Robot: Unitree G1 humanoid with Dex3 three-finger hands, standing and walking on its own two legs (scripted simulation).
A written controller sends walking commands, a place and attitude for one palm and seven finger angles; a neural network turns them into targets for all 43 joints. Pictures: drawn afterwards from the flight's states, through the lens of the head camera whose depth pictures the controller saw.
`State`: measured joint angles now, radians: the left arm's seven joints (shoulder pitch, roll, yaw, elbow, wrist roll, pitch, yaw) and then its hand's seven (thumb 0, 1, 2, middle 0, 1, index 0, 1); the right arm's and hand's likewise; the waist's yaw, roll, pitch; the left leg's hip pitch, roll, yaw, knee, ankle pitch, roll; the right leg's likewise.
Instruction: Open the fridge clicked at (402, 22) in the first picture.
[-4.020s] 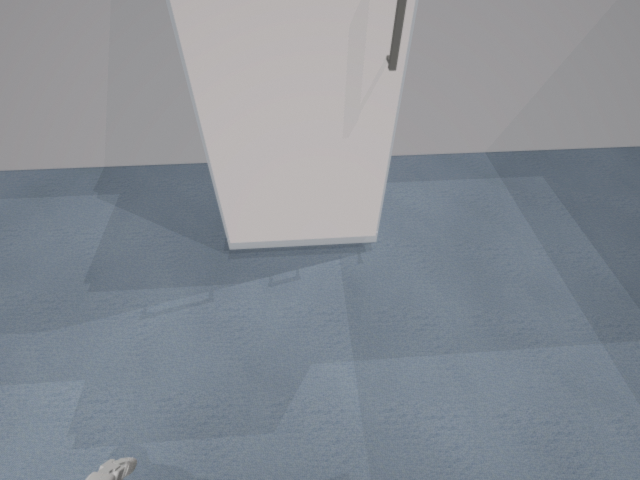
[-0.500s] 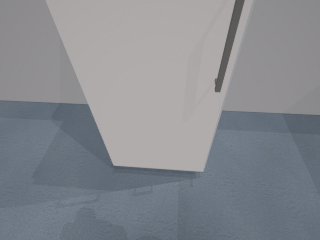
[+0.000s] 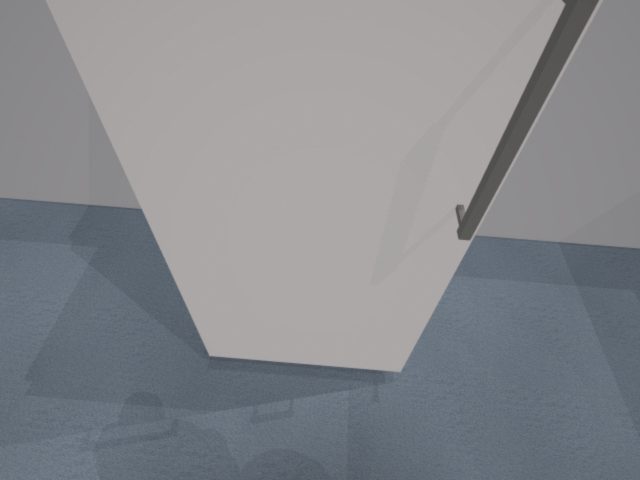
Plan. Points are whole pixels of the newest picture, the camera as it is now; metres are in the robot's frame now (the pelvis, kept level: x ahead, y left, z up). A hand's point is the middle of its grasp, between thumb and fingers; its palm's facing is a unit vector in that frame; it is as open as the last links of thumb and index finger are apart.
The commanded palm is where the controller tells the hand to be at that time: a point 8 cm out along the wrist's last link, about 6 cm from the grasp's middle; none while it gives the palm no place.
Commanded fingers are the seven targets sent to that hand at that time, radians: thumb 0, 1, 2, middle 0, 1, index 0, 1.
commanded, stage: come to a stop and stand still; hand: right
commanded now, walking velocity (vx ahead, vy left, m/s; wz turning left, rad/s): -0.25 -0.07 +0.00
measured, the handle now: (503, 137) +0.48 -0.19 +0.19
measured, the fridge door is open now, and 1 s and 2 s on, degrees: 0 0 0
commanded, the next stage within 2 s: look again from close up in 1.90 s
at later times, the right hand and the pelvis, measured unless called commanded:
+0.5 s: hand out of the picture +0.03 -0.22 -0.17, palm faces +0.02 +0.97 -0.24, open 7.4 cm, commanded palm none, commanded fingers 0.00 -0.90 -0.90 0.20 0.30 0.20 0.30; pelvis -0.02 -0.02 +0.00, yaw +1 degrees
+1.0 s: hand out of the picture -0.07 -0.15 -0.18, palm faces +0.03 +0.99 -0.16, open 7.4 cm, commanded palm none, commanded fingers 0.00 -0.90 -0.90 0.20 0.30 0.20 0.30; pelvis -0.07 +0.01 +0.00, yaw +1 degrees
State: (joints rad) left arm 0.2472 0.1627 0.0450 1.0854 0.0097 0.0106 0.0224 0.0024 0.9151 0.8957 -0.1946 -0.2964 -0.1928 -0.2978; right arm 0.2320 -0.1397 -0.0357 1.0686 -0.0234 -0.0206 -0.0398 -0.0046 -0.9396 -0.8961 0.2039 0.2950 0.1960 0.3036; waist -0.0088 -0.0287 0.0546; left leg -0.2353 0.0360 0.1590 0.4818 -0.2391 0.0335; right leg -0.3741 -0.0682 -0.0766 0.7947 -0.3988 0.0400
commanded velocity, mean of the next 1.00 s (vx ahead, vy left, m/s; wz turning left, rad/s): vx -0.03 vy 0.03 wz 0.00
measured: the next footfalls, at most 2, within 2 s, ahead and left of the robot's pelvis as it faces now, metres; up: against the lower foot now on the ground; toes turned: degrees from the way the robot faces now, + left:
right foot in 0.12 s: +0.09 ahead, -0.12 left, +0.00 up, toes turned -6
left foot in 0.58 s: -0.02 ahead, +0.13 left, +0.00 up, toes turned +4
